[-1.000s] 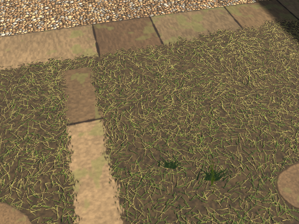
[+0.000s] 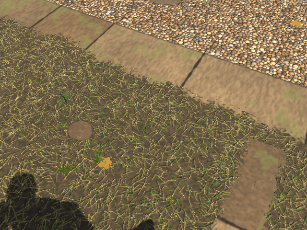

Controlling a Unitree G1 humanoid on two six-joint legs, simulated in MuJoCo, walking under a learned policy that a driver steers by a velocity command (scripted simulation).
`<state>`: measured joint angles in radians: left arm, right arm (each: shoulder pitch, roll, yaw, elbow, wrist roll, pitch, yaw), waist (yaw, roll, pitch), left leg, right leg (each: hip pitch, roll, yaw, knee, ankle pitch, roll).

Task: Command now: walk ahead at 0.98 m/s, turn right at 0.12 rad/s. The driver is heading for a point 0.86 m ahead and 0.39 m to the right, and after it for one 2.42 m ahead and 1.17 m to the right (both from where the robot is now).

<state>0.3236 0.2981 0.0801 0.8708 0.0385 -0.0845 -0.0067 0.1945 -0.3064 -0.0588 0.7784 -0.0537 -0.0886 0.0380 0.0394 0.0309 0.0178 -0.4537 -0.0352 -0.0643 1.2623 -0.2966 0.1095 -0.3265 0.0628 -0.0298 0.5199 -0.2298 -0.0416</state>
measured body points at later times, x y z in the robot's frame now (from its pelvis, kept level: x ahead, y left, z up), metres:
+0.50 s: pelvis +0.43 +0.00 +0.00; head +0.45 +0.00 +0.45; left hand +0.71 +0.20 -0.08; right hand +0.31 -0.27 -0.11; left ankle +0.36 +0.14 -0.73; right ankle +0.48 -0.13 -0.64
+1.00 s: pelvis +0.82 -0.21 +0.00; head +0.85 -0.24 +0.45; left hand +1.02 +0.01 -0.12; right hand +0.85 -0.54 -0.05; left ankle +1.11 -0.24 -0.67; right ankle +0.70 -0.16 -0.73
